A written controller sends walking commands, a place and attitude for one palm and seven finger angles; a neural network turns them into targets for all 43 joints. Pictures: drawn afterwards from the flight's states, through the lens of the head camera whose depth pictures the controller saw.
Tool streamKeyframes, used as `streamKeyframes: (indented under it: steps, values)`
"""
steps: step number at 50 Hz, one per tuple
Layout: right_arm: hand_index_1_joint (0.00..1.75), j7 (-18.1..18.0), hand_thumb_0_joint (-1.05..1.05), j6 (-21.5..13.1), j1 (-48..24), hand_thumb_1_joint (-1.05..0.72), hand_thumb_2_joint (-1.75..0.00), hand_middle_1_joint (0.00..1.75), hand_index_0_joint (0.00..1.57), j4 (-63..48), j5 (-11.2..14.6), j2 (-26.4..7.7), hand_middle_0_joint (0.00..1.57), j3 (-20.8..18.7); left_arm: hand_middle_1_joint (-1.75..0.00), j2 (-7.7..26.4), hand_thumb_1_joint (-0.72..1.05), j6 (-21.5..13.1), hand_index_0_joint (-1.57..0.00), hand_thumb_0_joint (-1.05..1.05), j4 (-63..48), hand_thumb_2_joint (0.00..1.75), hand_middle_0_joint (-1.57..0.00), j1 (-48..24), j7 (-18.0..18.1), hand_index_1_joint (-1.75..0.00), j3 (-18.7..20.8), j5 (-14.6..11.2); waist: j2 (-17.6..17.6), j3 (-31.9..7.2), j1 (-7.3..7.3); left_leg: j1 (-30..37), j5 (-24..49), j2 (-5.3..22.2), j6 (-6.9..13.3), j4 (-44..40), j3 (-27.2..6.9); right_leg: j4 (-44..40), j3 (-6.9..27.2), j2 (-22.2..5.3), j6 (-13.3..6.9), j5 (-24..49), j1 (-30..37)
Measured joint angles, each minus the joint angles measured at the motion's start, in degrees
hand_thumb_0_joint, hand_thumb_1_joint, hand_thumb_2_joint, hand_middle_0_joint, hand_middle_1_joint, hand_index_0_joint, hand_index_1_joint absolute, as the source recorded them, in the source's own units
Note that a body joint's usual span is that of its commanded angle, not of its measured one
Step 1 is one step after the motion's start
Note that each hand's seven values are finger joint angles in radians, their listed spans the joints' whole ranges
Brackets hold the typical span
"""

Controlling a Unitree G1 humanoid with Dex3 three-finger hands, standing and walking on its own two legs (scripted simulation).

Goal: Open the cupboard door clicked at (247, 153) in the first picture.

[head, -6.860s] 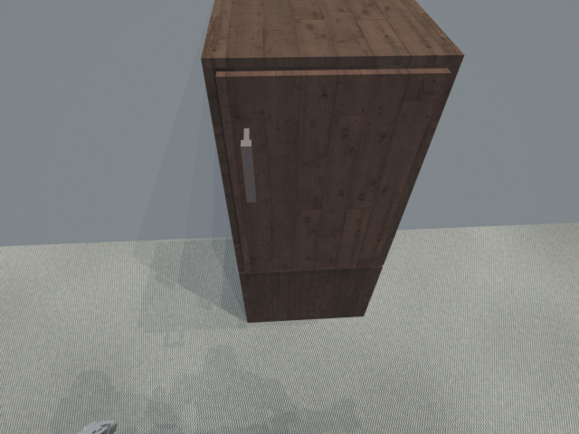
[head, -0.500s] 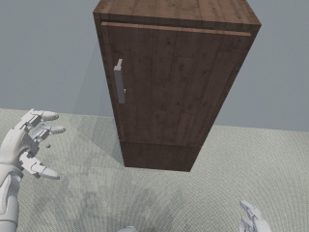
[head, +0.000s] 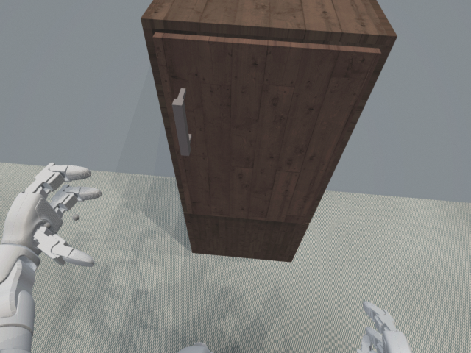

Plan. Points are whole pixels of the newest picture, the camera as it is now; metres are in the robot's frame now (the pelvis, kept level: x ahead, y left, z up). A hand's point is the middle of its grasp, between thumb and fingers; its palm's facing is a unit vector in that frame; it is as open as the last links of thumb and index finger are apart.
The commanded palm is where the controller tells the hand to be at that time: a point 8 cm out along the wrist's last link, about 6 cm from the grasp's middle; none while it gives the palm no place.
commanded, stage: move the hooked fingers beside the handle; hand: left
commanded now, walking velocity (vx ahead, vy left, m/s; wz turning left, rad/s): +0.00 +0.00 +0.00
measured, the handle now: (184, 123) +0.55 +0.15 +0.06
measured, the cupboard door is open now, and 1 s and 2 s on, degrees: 0 0 0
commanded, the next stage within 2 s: none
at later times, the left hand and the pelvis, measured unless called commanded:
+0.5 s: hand (105, 181) +0.38 +0.25 +0.07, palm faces -0.02 -1.00 -0.01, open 13.9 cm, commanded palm +0.35 +0.30 +0.08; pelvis +0.01 +0.00 +0.00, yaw -2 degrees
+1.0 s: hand (135, 155) +0.44 +0.22 +0.07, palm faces -0.03 -1.00 -0.01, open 13.9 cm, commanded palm +0.42 +0.27 +0.07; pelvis +0.01 +0.00 -0.01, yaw -2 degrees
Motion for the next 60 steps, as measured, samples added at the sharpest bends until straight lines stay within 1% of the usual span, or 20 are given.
streamKeyframes:
  steps: [5, 10, 17, 24, 29, 37, 41, 48, 55, 60]
  values:
    - [0.30, -0.56, 0.01, 0.45, -0.40, -0.90, -0.90, 0.30, 0.20, 1.02, 0.06, -0.38, 0.20, 0.06, -1.20, 1.09, -0.50, -0.68, -0.30, -0.01, 5.35, 0.30, -0.30, -5.83, -0.28, -1.20, -0.31, 1.10, -0.29, 0.58, -0.33, -1.55, -0.03, 0.18, -0.28, 0.95, -0.45, 0.95, -0.45, 0.18, -0.34, -0.20, -1.44]
    - [0.30, -0.39, 0.01, 1.14, 0.22, -0.90, -0.90, 0.30, 0.20, 1.46, 0.17, -0.40, 0.20, -0.14, -1.20, 2.03, -0.50, -1.08, -0.30, -0.01, 8.73, 0.30, -0.30, -10.03, -0.47, -1.20, -0.40, 1.78, -0.58, 0.50, -1.26, -2.54, -0.19, 0.53, -0.46, 1.23, -0.18, 1.32, -0.14, 0.47, -0.53, -0.26, -2.64]
    - [0.30, 0.52, 0.01, 2.84, 2.45, -0.90, -0.90, 0.30, 0.20, 0.73, 0.20, -0.41, 0.20, -0.68, -1.20, 2.41, -0.50, -0.66, -0.30, -0.01, 10.18, 0.30, -0.30, -10.89, 0.44, -1.20, 0.62, 2.16, -0.45, -0.37, -2.43, -2.62, -0.68, 0.96, -0.43, 0.78, 0.97, 1.16, 1.11, 0.80, -0.42, -0.38, -3.33]
    - [0.30, 0.84, 0.01, 4.34, 3.65, -0.90, -0.90, 0.30, 0.20, 1.10, 0.16, -0.31, 0.20, -1.00, -1.20, 2.29, -0.50, -1.72, -0.30, -0.01, 12.09, 0.30, -0.30, -12.26, 1.38, -1.20, 1.16, 2.64, -0.54, -0.47, -2.58, -3.29, -1.12, 1.01, -0.31, 1.10, 1.26, 1.46, 1.42, 0.83, -0.29, -0.71, -4.08]
    - [0.30, 0.84, 0.01, 5.06, 3.49, -0.90, -0.90, 0.30, 0.20, 1.86, 0.09, -0.18, 0.20, -1.13, -1.20, 1.76, -0.50, -2.65, -0.30, -0.01, 13.57, 0.30, -0.30, -14.90, 1.95, -1.20, -0.15, 3.41, -0.52, -0.46, -2.56, -4.00, -1.30, 0.83, -0.20, 1.56, 0.98, 1.68, 1.14, 0.68, -0.19, -0.89, -4.55]
    - [0.30, 1.29, 0.01, 6.18, 2.68, -0.90, -0.90, 0.30, 0.20, 1.80, -0.19, 0.14, 0.20, -0.92, -1.20, 0.90, -0.50, -2.84, -0.30, -0.01, 18.18, 0.30, -0.30, -21.32, 4.90, -1.20, -2.86, 5.84, -0.57, -0.62, -3.21, -5.22, -1.30, 0.51, 0.00, 1.95, 0.95, 2.23, 1.08, 0.35, 0.02, -1.02, -5.75]
    - [0.30, 1.79, 0.01, 7.10, 2.64, -0.90, -0.90, 0.30, 0.20, 1.41, -0.46, 0.33, 0.20, -0.75, -1.20, 0.65, -0.50, -3.30, -0.30, -0.01, 20.13, 0.30, -0.30, -23.58, 6.42, -1.20, -2.77, 6.89, -0.65, -0.80, -3.71, -5.69, -1.39, 0.60, 0.03, 2.08, 1.31, 2.56, 1.46, 0.39, 0.06, -1.08, -6.46]
    - [0.30, 2.28, 0.01, 8.81, 3.73, -0.90, -0.90, 0.30, 0.20, 1.35, -0.62, 0.44, 0.20, -0.81, -1.20, 1.64, -0.50, -4.46, -0.30, -0.01, 23.82, 0.30, -0.30, -26.32, 7.78, -1.20, -2.09, 8.01, -0.55, -0.87, -4.39, -6.57, -1.75, 0.96, -0.07, 2.71, 1.53, 3.15, 1.72, 0.71, -0.03, -1.28, -7.45]
    - [0.30, 2.27, 0.01, 10.30, 4.75, -0.90, -0.90, 0.30, 0.20, 2.89, -0.72, 0.18, 0.20, -0.91, -1.20, 2.82, -0.50, -5.88, -0.30, -0.01, 28.27, 0.30, -0.30, -30.14, 7.71, -1.20, -1.68, 8.55, -0.66, -0.83, -4.86, -8.06, -1.99, 1.16, -0.22, 3.69, 1.30, 4.10, 1.50, 0.88, -0.23, -1.59, -8.89]
    - [0.30, 2.22, 0.01, 11.10, 5.08, -0.90, -0.90, 0.30, 0.20, 3.54, -0.83, 0.01, 0.20, -0.94, -1.20, 4.07, -0.50, -6.45, -0.30, -0.01, 31.63, 0.30, -0.30, -33.15, 7.64, -1.20, -1.08, 9.25, -0.79, -0.83, -5.68, -9.37, -2.15, 1.41, -0.35, 4.49, 1.12, 4.80, 1.33, 1.11, -0.41, -1.72, -10.14]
